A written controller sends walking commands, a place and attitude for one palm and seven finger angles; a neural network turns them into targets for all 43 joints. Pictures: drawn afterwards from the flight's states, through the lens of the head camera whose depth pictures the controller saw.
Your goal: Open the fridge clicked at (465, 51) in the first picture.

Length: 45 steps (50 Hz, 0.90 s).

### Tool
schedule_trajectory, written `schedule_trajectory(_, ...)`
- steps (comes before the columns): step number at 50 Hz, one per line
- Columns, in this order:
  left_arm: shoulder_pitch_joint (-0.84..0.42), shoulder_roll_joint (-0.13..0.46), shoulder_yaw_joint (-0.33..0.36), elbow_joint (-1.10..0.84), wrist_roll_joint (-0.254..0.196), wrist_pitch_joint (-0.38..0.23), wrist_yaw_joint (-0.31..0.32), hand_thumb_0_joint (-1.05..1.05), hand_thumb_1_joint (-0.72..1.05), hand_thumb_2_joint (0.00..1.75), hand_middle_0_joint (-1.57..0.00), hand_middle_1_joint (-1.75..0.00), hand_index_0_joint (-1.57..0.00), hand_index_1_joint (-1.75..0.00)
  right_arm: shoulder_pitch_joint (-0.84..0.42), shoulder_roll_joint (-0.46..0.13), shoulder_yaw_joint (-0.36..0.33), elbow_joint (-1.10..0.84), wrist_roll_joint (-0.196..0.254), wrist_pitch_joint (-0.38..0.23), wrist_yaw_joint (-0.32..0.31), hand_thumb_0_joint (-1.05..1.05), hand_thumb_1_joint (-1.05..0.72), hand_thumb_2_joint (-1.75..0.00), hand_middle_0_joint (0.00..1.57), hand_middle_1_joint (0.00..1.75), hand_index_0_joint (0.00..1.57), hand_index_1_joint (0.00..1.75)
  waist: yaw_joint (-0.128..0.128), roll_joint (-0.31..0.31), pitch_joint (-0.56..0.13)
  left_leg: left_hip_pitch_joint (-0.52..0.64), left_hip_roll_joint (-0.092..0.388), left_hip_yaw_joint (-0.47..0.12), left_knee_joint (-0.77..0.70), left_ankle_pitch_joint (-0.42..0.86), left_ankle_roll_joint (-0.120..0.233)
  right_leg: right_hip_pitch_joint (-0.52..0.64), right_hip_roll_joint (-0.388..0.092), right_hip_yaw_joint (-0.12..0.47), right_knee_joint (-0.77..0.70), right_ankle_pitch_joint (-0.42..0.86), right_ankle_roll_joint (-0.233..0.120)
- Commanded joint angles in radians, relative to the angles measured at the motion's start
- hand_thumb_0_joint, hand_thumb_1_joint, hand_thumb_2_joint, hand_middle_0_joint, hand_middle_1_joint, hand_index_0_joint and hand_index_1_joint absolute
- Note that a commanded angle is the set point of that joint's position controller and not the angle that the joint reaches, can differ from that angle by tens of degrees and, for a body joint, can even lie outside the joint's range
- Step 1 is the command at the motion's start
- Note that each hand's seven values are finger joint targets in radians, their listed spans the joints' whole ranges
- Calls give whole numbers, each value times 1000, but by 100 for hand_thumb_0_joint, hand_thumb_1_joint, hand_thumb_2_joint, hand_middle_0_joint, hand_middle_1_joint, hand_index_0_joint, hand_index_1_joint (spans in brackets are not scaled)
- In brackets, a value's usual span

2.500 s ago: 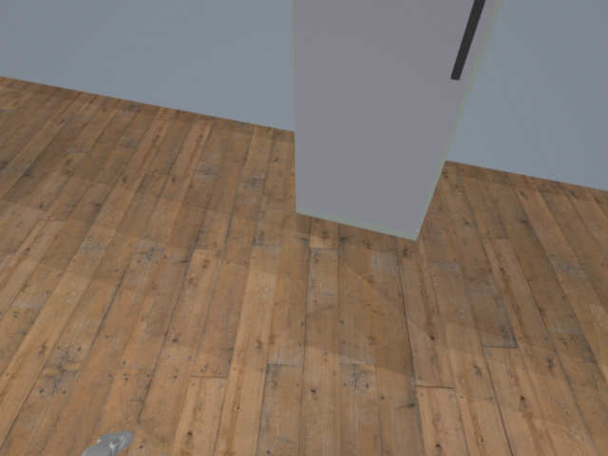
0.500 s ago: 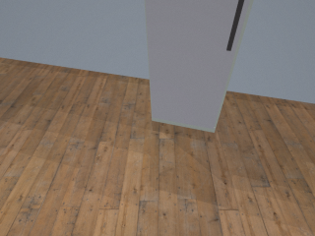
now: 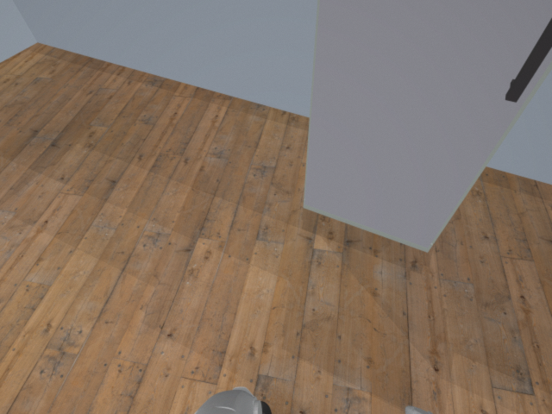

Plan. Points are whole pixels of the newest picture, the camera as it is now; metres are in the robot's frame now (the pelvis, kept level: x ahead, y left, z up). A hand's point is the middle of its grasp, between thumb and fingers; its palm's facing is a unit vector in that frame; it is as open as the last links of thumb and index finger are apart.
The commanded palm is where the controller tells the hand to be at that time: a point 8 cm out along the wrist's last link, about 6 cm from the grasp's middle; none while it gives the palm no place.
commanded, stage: turn to face it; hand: right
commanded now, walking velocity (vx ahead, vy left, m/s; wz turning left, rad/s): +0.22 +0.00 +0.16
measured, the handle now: out of the picture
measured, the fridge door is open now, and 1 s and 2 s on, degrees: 0 0 0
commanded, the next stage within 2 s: take the last steps up to it in 0.82 s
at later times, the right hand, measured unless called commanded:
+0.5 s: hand out of the picture +0.16 -0.25 -0.16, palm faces +0.21 +0.96 -0.19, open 7.3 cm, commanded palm none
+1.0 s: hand (417, 403) +0.17 -0.19 -0.12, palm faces +0.36 +0.90 -0.26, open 7.3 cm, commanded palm none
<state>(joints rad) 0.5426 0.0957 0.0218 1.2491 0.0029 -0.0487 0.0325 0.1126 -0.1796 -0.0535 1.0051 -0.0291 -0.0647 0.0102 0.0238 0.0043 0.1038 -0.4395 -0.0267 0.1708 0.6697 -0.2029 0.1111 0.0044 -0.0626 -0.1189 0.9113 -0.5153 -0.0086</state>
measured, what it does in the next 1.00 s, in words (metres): walks ahead, turning right: right foot, then left foot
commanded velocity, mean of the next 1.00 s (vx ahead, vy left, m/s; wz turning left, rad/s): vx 0.03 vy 0.00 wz -0.35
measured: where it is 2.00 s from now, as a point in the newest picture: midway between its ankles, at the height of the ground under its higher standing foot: (332, 358)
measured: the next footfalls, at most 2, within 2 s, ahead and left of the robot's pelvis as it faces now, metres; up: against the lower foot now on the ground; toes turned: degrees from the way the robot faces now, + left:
right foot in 0.34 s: +0.23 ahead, -0.16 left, +0.00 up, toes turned -15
left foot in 0.80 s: +0.25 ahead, +0.08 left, +0.00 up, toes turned -11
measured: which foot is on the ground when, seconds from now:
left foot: down 0.00-0.36, up 0.38-0.78, down 0.80-1.00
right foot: up 0.00-0.32, down 0.34-0.80, up 0.82-1.00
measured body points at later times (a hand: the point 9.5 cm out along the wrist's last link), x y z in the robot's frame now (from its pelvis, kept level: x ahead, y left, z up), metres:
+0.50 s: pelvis +0.15 -0.06 +0.02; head +0.19 -0.09 +0.47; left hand +0.25 +0.16 -0.12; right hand +0.15 -0.31 -0.15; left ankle +0.11 +0.08 -0.64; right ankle +0.20 -0.15 -0.71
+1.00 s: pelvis +0.18 +0.00 +0.03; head +0.20 +0.03 +0.48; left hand +0.30 +0.22 -0.13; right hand +0.15 -0.24 -0.10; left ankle +0.21 +0.09 -0.71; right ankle +0.11 -0.13 -0.63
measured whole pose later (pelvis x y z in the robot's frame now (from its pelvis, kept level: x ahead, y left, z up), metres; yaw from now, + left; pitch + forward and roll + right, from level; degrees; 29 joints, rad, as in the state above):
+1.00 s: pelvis +0.18 +0.00 +0.03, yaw -19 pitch -1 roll -2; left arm 0.22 0.23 0.08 1.02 0.03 0.06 -0.01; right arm 0.24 -0.14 -0.04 0.97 -0.03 0.00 -0.03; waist 0.01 -0.04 0.03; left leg -0.21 0.06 0.14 0.49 -0.26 0.03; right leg -0.46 -0.02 0.01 1.08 -0.37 0.04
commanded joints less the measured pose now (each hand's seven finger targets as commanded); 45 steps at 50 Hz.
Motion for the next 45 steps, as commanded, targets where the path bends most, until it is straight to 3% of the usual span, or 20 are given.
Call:
schedule_trajectory(1, -92, 97, 26, -156, 1, -30, -8, 0, 90, 90, -20, -30, -20, -30, 264, -178, -42, 34, 20, 11, -33, 0, -90, -90, 20, 30, 20, 30, -96, 36, -76, 368, 421, -585, -411, 36, 189, -580, -64, 128, 539, 116, -21)
schedule_trajectory(3, -99, 71, 21, -154, 14, 2, -10, 0, 90, 90, -20, -30, -20, -30, 162, -98, -11, 17, 13, -1, -41, 0, -90, -90, 20, 30, 20, 30, -18, -35, 0, 100, 379, -415, -435, 110, 136, -473, -100, 148, 428, 124, -12)
schedule_trajectory(6, -16, 22, 13, -142, 12, 40, -12, 0, 90, 90, -20, -30, -20, -30, 110, -90, 2, 2, 6, -7, -42, 0, -90, -90, 20, 30, 20, 30, 57, -6, -42, -2, 308, -172, -417, 283, 63, -365, -86, 107, 212, 146, 16)
schedule_trajectory(9, -86, 23, 7, -182, 6, 48, -19, 0, 90, 90, -20, -30, -20, -30, 103, -83, 6, -9, 12, 5, -36, 0, -90, -90, 20, 30, 20, 30, 41, 106, -42, 30, 266, -86, -407, 257, 35, -358, -70, 60, 28, 250, 36)
schedule_trajectory(14, -240, 87, 21, -246, 14, 39, -35, 0, 90, 90, -20, -30, -20, -30, 147, -127, -17, -13, 6, 30, -37, 0, -90, -90, 20, 30, 20, 30, -9, 134, -24, 151, 302, -54, -298, 240, -6, -358, -43, 17, -173, 288, 38)
schedule_trajectory(16, -189, 133, 32, -239, 20, 37, -39, 0, 90, 90, -20, -30, -20, -30, 169, -133, -24, -17, 9, 44, -41, 0, -90, -90, 20, 30, 20, 30, 13, 27, -67, 169, 285, -18, -123, 207, -46, -240, -30, 21, -314, 399, 31)
schedule_trajectory(17, -129, 194, 46, -236, 27, 31, -36, 0, 90, 90, -20, -30, -20, -30, 196, -114, -25, -25, 17, 49, -39, 0, -90, -90, 20, 30, 20, 30, 28, -144, -128, 137, 214, 28, 57, 100, -95, -154, -94, 140, -402, 629, -12)
schedule_trajectory(18, -93, 287, 62, -248, 32, 26, -29, 0, 90, 90, -20, -30, -20, -30, 229, -69, -20, -49, 32, 53, -37, 0, -90, -90, 20, 30, 20, 30, 28, -402, -168, -20, 87, 45, 291, -350, -162, -60, -317, 444, -498, 970, -149)
schedule_trajectory(19, -98, 304, 60, -243, 24, 37, -22, 0, 90, 90, -20, -30, -20, -30, 197, -86, -15, -70, 24, 56, -43, 0, -90, -90, 20, 30, 20, 30, 33, -319, -197, -15, 77, -72, 440, -517, -156, -90, -381, 497, -549, 914, -229)
schedule_trajectory(20, -128, 295, 60, -250, 25, 35, -11, 0, 90, 90, -20, -30, -20, -30, 155, -82, -13, -76, 20, 62, -46, 0, -90, -90, 20, 30, 20, 30, 28, -307, -174, -76, 105, -122, 498, -458, -152, -104, -353, 512, -571, 837, -237)
schedule_trajectory(23, -235, 247, 50, -283, 23, 27, -3, 0, 90, 90, -20, -30, -20, -30, 116, -85, -23, -71, 15, 59, -36, 0, -90, -90, 20, 30, 20, 30, 0, -138, -165, -100, 125, -158, 495, -307, -165, -135, -260, 373, -549, 794, -189)
schedule_trajectory(25, -262, 245, 52, -291, 20, 23, -2, 0, 90, 90, -20, -30, -20, -30, 142, -71, -20, -60, 17, 65, -32, 0, -90, -90, 20, 30, 20, 30, -11, -108, -208, -68, 113, -142, 430, -258, -174, -106, -216, 290, -538, 844, -169)
schedule_trajectory(33, -284, 258, 69, -303, 24, 50, -12, 0, 90, 90, -20, -30, -20, -30, 98, -62, -18, -90, 16, 88, -37, 0, -90, -90, 20, 30, 20, 30, 5, -151, -175, 32, 87, -128, 175, -244, -176, -172, -192, 318, -582, 627, -172)
schedule_trajectory(38, -347, 258, 74, -316, 18, 64, -20, 0, 90, 90, -20, -30, -20, -30, 195, -78, -20, -65, 19, 74, -42, 0, -90, -90, 20, 30, 20, 30, -52, -120, -146, 280, 62, -102, -160, -37, -165, -334, -131, 314, -513, 468, -109)
schedule_trajectory(39, -345, 226, 72, -320, 10, 64, -25, 0, 90, 90, -20, -30, -20, -30, 215, -109, -25, -63, 13, 66, -47, 0, -90, -90, 20, 30, 20, 30, -61, -45, -148, 356, 120, -157, -287, 9, -154, -397, -76, 275, -437, 363, -61)
schedule_trajectory(40, -326, 156, 61, -334, 1, 67, -31, 0, 90, 90, -20, -30, -20, -30, 218, -205, -39, -72, -2, 52, -54, 0, -90, -90, 20, 30, 20, 30, -56, 217, -149, 419, 350, -416, -406, 31, -82, -539, 56, 138, -229, 144, 18)
schedule_trajectory(41, -360, 170, 66, -359, 10, 77, -28, 0, 90, 90, -20, -30, -20, -30, 201, -260, -42, -96, 2, 57, -51, 0, -90, -90, 20, 30, 20, 30, -67, 291, -103, 272, 498, -507, -435, 111, 12, -544, 82, 133, -47, -51, 33)
schedule_trajectory(42, -349, 193, 77, -344, 16, 90, -32, 0, 90, 90, -20, -30, -20, -30, 158, -233, -37, -112, 3, 59, -50, 0, -90, -90, 20, 30, 20, 30, -49, 186, -89, 165, 468, -440, -447, -6, 40, -504, 66, 172, 90, -14, 27)
schedule_trajectory(43, -344, 187, 79, -326, 20, 103, -35, 0, 90, 90, -20, -30, -20, -30, 103, -201, -38, -119, 5, 57, -53, 0, -90, -90, 20, 30, 20, 30, -25, 228, -31, 103, 413, -404, -470, -80, 19, -518, 48, 183, 167, 33, 28)
schedule_trajectory(45, -306, 184, 78, -293, 21, 102, -40, 0, 90, 90, -20, -30, -20, -30, 70, -153, -24, -125, 8, 56, -52, 0, -90, -90, 20, 30, 20, 30, 4, 153, -5, 128, 340, -292, -428, 32, -7, -535, 32, 158, 246, 123, 38)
